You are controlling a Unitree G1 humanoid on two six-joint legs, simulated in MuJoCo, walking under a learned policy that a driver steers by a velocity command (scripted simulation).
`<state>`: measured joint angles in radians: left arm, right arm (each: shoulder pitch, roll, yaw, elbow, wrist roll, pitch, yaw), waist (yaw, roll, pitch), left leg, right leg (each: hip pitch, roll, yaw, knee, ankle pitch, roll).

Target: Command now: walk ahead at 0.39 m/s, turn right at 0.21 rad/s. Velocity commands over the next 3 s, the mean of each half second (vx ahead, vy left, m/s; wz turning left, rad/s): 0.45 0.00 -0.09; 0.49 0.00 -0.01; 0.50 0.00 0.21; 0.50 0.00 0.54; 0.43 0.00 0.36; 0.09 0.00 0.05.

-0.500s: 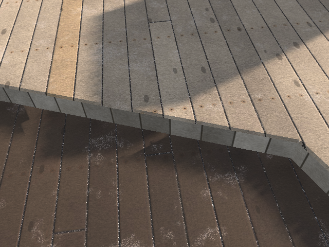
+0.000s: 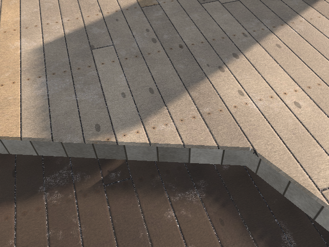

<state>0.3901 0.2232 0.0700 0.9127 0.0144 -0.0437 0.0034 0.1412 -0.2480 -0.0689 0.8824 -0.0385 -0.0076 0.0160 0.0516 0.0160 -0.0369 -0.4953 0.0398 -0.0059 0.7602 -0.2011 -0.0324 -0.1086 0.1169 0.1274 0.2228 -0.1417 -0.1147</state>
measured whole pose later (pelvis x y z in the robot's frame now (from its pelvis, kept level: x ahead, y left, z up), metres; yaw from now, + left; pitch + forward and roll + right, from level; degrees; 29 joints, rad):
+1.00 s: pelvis +0.50 +0.05 -0.01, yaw +0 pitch +0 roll -1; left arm 0.36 0.23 0.04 1.02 0.01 -0.10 -0.01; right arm 0.19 -0.24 -0.04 0.90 -0.04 -0.05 0.03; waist 0.02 0.03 0.04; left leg -0.57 0.11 -0.01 0.99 -0.20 0.03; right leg -0.09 0.10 -0.09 0.25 -0.16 -0.10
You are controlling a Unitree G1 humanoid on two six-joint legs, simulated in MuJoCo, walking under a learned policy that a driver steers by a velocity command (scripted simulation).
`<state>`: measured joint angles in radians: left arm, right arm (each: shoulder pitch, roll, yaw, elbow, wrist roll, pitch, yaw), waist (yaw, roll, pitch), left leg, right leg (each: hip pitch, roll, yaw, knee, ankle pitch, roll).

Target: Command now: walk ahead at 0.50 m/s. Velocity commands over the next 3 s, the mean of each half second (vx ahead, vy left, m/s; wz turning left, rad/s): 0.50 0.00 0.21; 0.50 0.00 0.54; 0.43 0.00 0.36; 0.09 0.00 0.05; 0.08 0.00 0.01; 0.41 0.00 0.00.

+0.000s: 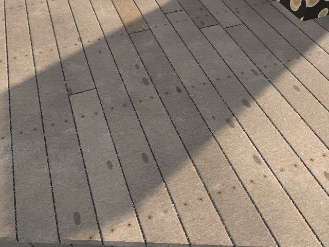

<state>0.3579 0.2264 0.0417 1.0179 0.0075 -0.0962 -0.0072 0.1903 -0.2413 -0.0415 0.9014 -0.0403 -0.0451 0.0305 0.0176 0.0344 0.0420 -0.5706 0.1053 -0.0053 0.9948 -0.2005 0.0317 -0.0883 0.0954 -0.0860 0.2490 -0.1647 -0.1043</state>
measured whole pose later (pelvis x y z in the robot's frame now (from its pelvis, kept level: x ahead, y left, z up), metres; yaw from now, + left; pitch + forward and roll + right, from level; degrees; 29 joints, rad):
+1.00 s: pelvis +0.55 +0.07 +0.08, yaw +26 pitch +2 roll -1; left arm 0.28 0.21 0.05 0.85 0.04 -0.07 0.01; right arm 0.19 -0.24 -0.08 0.68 -0.03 -0.03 0.01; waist -0.03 0.05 -0.03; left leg -0.77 -0.04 -0.06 1.64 -0.21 0.12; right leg -0.44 -0.03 -0.19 0.84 -0.41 -0.06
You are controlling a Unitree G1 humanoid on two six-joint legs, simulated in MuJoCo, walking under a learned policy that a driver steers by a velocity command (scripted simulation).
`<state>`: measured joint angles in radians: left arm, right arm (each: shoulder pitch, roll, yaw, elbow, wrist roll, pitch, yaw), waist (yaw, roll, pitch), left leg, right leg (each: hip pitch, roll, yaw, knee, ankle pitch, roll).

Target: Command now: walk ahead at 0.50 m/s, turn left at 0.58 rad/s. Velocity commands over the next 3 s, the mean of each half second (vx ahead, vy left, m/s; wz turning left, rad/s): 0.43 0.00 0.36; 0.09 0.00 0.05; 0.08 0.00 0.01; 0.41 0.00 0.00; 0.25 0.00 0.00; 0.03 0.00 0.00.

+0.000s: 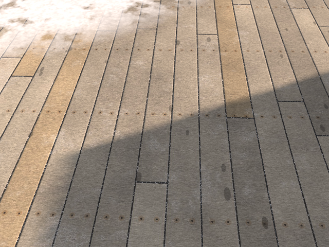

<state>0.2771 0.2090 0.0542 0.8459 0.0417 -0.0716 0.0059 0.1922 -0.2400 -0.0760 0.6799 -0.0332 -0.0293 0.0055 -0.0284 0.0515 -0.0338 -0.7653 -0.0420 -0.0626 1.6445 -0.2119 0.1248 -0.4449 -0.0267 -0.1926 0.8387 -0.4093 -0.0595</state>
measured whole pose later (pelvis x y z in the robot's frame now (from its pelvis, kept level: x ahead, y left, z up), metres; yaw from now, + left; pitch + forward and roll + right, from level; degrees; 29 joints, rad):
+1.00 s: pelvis +0.39 +0.01 +0.04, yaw +10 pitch -1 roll +0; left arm 0.24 0.17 0.01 0.88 0.01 0.00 0.03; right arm 0.30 -0.18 -0.01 0.95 -0.02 0.00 -0.03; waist 0.00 0.01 0.02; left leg -0.11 -0.03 0.00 0.44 -0.32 0.02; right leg -0.28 0.03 -0.07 0.45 -0.16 -0.05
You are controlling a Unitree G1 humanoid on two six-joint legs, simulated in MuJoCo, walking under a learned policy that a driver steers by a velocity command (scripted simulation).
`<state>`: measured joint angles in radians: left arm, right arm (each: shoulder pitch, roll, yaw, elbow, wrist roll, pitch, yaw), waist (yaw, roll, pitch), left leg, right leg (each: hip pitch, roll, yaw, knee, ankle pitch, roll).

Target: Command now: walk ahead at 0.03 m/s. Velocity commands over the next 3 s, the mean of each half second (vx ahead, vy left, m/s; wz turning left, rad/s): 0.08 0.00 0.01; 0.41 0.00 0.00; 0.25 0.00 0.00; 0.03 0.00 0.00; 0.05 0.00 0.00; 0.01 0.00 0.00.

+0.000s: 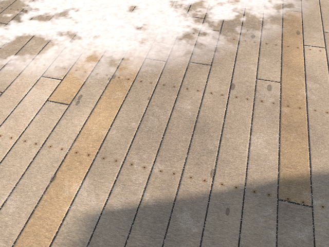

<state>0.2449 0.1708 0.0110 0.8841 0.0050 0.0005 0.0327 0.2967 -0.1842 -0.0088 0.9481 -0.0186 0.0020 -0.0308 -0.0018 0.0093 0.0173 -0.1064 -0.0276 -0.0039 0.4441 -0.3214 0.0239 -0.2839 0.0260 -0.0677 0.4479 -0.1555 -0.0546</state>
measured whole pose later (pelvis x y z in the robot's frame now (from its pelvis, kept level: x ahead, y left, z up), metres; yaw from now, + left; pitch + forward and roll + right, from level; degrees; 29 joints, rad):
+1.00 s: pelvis +0.25 -0.05 +0.00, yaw +0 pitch +0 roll -1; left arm 0.49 0.14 0.01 1.08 0.01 -0.10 0.01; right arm 0.05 -0.19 -0.04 0.93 -0.02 -0.03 0.04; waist 0.05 0.03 0.04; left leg -0.62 0.06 0.08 0.69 -0.05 0.05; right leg 0.11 0.08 -0.08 0.17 -0.29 -0.07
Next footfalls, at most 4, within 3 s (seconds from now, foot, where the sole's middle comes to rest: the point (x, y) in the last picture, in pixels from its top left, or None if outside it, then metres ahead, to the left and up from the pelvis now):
0.60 right None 0.16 -0.12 -0.78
1.12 left None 0.50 0.04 -0.78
1.56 right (213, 245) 0.53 -0.15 -0.78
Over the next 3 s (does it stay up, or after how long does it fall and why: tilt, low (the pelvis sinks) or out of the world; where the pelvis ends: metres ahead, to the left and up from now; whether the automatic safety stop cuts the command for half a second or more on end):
stays up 0.50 -0.06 0.01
